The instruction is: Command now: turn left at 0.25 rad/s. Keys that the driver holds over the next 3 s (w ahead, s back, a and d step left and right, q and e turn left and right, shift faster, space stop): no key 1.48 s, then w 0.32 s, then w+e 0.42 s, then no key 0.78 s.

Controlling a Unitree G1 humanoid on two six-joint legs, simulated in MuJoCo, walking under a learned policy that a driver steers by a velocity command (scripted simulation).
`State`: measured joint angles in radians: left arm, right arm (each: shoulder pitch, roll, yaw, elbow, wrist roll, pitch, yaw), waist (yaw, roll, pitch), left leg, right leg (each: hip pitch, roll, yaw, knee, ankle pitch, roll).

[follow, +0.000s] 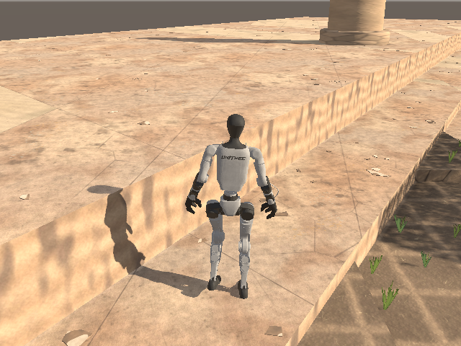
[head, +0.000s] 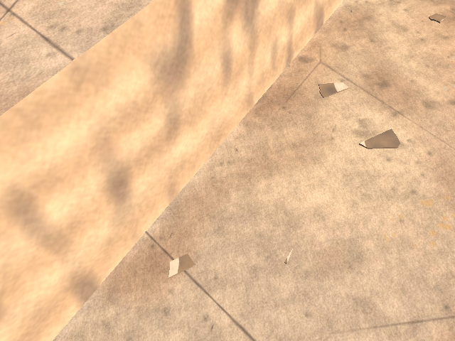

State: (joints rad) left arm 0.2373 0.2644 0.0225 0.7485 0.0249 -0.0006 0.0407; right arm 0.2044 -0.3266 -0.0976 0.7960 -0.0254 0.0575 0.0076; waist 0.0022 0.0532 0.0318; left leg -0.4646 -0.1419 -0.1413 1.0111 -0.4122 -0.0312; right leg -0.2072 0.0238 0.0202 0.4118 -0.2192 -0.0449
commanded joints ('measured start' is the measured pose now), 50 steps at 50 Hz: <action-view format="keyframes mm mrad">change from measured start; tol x4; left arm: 1 8 122 28 -46 -1 -19 -4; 9 40 154 41 23 -5 -1 -19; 12 45 48 8 13 -18 -13 -21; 16 10 118 26 81 -2 -2 -18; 31 19 73 10 269 -7 3 -12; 50 42 28 -8 375 -9 1 -4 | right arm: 1 17 -48 -2 -37 9 4 2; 6 -27 -18 30 -23 29 12 -10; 9 28 -10 42 13 31 -3 -27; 11 38 -96 36 18 -1 -29 -45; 12 -45 -98 44 28 11 -36 -41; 14 -88 -30 66 27 17 -50 -32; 18 -22 -40 70 98 21 -58 -42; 30 -20 -20 89 211 20 -68 -43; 50 75 34 110 319 19 -68 -50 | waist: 1 0 -192 -53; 8 10 -240 -64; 10 -8 -172 -86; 11 11 -54 -131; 12 44 77 -76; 26 14 -37 13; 50 7 -49 21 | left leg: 1 -47 21 19 -16 -18 -27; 7 184 60 125 -438 -42 -2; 8 237 64 135 -558 46 10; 9 326 82 126 -720 216 23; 10 440 139 51 -774 320 39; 11 556 285 -93 -750 459 65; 12 401 357 -126 -685 637 143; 15 338 264 -66 -689 441 103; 24 290 228 -39 -720 328 87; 50 270 211 -9 -715 291 81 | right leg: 1 147 -217 169 -70 505 -154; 3 176 -216 165 -55 506 -152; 9 96 -196 159 23 545 -102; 10 30 -188 161 28 463 -57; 11 -65 -148 116 79 287 -15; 12 -25 -66 47 -9 7 4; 13 31 -72 43 -25 -18 12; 17 86 -91 71 -54 170 10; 50 76 -105 85 -85 121 5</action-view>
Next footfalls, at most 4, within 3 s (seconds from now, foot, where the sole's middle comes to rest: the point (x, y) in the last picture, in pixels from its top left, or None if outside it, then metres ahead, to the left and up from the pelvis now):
0.20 left None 0.00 0.12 -0.78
2.20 right None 0.38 -0.05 -0.78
2.68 left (240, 310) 0.57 0.06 -0.78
2.92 right None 0.46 -0.13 -0.78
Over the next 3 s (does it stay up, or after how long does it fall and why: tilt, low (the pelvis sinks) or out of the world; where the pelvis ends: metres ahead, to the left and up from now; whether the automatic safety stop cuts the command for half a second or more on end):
stays up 0.47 -0.02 0.00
